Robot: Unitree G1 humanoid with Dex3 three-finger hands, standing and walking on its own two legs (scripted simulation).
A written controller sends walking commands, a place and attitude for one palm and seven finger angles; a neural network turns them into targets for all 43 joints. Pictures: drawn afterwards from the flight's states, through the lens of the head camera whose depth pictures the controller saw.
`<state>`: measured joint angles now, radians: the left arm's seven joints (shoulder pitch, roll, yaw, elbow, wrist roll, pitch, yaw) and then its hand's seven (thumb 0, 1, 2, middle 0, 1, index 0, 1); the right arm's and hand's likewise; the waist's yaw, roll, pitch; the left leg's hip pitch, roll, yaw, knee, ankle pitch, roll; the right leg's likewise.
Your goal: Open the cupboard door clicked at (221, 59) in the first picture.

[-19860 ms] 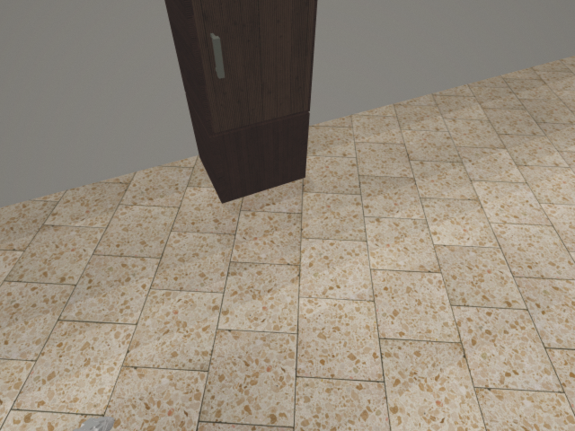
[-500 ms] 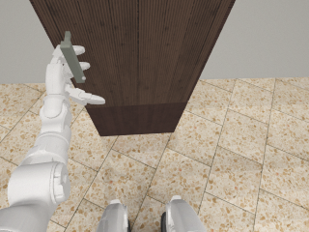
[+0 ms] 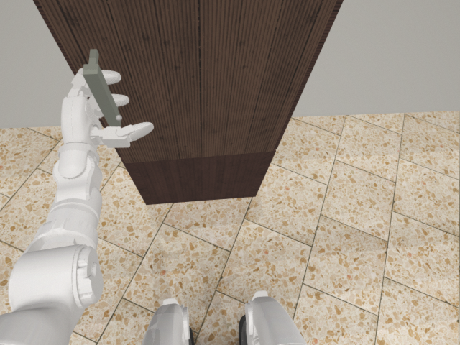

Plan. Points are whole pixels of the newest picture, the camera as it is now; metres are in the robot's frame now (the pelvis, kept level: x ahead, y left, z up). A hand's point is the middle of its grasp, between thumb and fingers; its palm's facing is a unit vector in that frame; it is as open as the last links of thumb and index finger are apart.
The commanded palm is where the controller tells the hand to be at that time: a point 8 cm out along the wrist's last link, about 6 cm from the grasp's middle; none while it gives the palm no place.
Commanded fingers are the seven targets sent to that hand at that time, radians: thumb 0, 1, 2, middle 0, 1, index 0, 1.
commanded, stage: close the thumb around the handle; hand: left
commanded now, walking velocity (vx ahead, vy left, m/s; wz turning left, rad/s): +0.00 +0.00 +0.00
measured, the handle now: (105, 90) +0.54 +0.19 +0.06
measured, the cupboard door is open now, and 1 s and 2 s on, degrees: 2 22 39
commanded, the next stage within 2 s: pull the door open along its arc in 0.38 s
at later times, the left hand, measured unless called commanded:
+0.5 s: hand (119, 119) +0.48 +0.16 +0.05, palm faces +0.08 -1.00 -0.01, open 5.9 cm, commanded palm +0.45 +0.20 +0.05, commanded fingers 0.00 0.90 0.90 -0.40 -1.35 -0.40 -1.35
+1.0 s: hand (144, 183) +0.36 +0.11 +0.05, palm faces +0.21 -0.97 +0.07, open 6.2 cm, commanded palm +0.30 +0.17 +0.05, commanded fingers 0.00 0.90 0.90 -0.40 -1.35 -0.40 -1.35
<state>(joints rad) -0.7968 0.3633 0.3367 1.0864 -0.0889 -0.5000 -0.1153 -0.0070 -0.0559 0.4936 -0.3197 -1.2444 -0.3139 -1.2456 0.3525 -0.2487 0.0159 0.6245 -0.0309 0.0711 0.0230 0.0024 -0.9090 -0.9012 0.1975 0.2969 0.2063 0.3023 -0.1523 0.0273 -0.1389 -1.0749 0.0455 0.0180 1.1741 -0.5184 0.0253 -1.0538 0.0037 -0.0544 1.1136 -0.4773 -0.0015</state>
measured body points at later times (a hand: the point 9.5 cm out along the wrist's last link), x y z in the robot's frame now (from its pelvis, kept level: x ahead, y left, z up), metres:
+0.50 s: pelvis +0.00 +0.00 +0.00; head +0.13 +0.02 +0.43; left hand +0.47 +0.22 +0.05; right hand +0.04 -0.26 -0.12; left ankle +0.01 +0.10 -0.64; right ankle +0.02 -0.12 -0.64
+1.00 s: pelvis +0.02 -0.01 +0.02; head +0.11 +0.00 +0.46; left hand +0.35 +0.16 +0.05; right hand +0.14 -0.25 -0.09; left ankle +0.01 +0.10 -0.64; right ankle +0.02 -0.12 -0.64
